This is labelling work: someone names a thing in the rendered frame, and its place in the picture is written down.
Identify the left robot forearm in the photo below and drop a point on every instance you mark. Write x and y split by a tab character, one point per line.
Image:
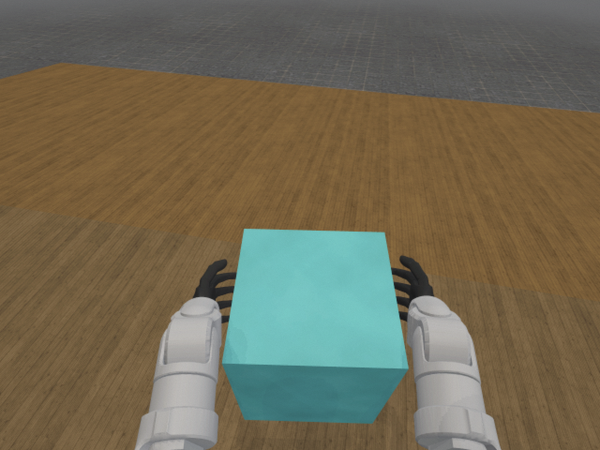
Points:
182	407

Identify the right robot forearm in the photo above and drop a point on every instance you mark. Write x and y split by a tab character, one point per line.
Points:
451	411

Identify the left robot hand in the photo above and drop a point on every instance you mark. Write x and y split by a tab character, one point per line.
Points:
210	280

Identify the carton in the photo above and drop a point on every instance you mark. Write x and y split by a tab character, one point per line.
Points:
314	333

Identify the right robot hand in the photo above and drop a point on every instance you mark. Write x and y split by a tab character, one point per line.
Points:
418	280

